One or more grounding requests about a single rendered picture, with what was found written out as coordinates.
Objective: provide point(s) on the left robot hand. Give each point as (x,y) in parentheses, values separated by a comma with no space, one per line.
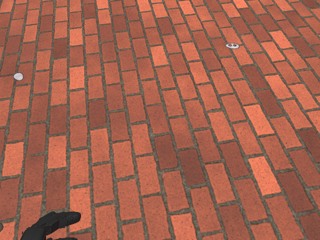
(49,223)

